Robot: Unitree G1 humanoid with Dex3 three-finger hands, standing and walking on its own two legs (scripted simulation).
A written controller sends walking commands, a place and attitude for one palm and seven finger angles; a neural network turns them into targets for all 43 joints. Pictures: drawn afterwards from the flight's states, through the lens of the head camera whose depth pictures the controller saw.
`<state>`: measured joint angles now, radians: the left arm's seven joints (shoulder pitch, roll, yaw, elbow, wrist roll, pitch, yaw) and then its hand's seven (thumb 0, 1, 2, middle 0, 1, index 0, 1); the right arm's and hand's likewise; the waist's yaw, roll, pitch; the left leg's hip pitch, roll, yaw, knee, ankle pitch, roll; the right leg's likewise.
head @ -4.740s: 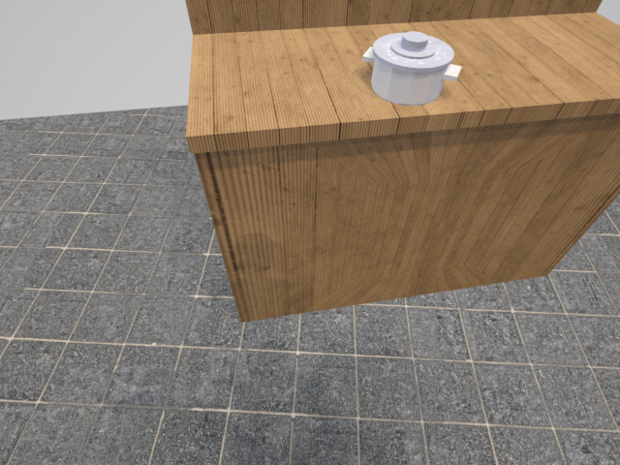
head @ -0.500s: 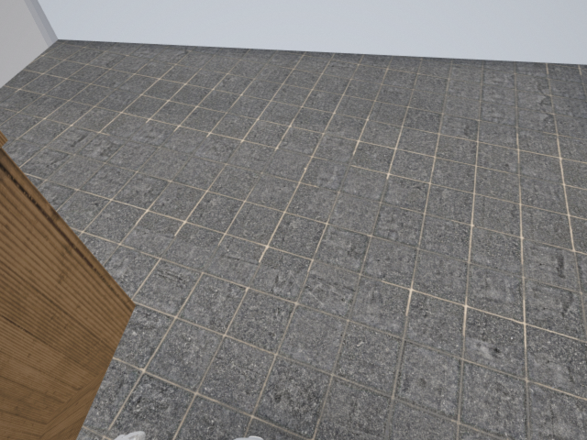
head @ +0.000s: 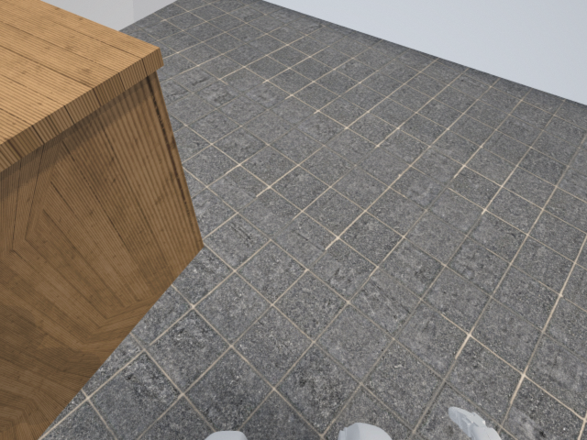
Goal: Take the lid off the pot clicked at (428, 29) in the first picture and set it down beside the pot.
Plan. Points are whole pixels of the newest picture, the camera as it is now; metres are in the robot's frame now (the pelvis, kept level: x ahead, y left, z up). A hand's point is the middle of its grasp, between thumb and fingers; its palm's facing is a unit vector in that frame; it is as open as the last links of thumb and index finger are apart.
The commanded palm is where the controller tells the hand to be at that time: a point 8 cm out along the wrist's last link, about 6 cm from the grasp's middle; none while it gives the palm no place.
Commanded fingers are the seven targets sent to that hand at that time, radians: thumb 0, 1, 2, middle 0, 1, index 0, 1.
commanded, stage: turn to face it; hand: left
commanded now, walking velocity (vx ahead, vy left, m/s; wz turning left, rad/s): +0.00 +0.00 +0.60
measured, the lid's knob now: out of the picture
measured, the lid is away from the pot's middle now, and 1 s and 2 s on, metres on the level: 0.00 0.00 0.00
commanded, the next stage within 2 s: take the last steps up to it in 1.70 s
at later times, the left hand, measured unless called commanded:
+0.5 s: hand out of the picture +0.03 +0.17 -0.13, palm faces +0.30 -0.91 -0.29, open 7.4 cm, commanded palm none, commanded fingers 0.00 0.90 0.90 -0.20 -0.30 -0.20 -0.30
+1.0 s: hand out of the picture -0.07 +0.23 -0.14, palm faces +0.60 -0.75 -0.30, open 7.4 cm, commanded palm none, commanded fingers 0.00 0.90 0.90 -0.20 -0.30 -0.20 -0.30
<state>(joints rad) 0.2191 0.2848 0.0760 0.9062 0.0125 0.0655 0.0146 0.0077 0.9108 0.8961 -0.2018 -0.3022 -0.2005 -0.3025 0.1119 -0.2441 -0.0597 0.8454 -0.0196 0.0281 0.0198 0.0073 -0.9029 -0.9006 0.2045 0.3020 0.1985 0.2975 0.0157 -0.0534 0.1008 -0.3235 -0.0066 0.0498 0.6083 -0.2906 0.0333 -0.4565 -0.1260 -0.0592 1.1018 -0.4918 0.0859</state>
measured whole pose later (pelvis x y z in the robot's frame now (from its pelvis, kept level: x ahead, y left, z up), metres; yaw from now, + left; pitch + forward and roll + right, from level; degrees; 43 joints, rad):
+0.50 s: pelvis +0.00 -0.05 +0.01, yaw +19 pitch -1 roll +3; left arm 0.21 0.18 0.02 0.84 0.02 0.01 0.02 0.01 0.91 0.90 -0.20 -0.30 -0.20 -0.30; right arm 0.18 -0.27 -0.09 0.92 -0.02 0.09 0.04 0.01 -0.90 -0.90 0.20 0.30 0.20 0.30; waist -0.03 0.03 0.09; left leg -0.50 0.01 0.01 1.10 -0.42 -0.07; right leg -0.22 -0.11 -0.15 0.52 -0.28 -0.01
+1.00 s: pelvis -0.01 -0.01 +0.01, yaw +37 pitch +1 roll +0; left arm 0.17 0.28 0.07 0.87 0.01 0.05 0.01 0.01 0.91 0.90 -0.20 -0.30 -0.20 -0.30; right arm 0.18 -0.23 -0.05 0.89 -0.02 0.05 0.02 0.01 -0.90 -0.90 0.21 0.30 0.20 0.30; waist -0.01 -0.01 0.08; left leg -0.27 -0.05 -0.07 0.49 -0.23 0.03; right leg -0.46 -0.08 0.00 0.93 -0.41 0.09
